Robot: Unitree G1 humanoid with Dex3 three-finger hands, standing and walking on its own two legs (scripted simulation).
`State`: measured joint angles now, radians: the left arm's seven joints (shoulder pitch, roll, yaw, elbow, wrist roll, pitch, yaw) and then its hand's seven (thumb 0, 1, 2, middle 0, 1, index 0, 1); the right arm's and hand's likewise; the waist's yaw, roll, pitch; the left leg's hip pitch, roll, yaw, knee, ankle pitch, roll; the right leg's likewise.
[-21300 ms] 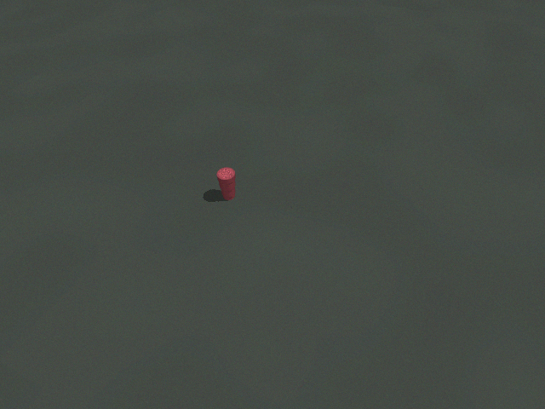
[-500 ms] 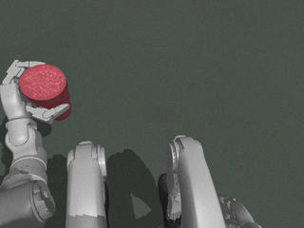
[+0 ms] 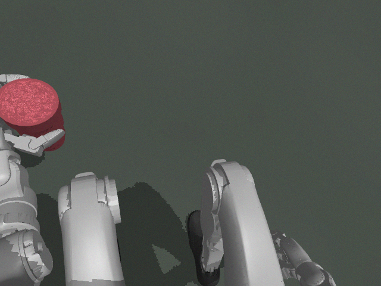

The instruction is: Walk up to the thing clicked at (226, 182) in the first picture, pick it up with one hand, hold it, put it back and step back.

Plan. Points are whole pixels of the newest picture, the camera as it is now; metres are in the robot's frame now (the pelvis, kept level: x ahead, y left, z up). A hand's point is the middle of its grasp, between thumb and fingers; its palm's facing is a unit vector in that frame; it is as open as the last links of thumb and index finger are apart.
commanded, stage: crouch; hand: left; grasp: from the side
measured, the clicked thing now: (40, 122) +0.43 +0.26 -0.09
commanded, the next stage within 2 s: lower in 0.18 s
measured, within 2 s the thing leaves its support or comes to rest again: neither
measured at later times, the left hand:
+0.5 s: hand (40, 124) +0.44 +0.27 -0.11, palm faces +0.29 -0.96 +0.00, open 11.7 cm
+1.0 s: hand (46, 131) +0.44 +0.27 -0.16, palm faces +0.31 -0.95 +0.00, open 11.7 cm
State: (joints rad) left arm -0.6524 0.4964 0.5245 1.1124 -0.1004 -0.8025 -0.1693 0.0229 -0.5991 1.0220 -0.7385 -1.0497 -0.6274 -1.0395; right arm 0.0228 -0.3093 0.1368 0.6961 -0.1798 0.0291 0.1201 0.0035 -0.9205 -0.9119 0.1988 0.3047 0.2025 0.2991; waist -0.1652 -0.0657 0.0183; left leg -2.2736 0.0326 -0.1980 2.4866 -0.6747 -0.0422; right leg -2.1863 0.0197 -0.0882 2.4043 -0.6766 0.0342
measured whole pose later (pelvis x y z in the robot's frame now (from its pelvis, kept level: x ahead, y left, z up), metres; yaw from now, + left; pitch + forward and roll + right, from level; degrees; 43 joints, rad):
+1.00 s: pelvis -0.01 +0.01 -0.03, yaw -5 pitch +16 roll -13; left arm -0.63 0.71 0.56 1.33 -0.11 -1.00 -0.07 0.02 -0.60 1.02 -0.75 -1.03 -0.64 -1.02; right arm -0.12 -0.37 0.38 0.61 -0.31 0.04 0.15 0.00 -0.93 -0.91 0.20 0.30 0.20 0.30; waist -0.24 -0.20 0.23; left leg -2.25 0.02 -0.33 2.64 -0.70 -0.04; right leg -2.11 0.06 -0.18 2.45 -0.65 0.07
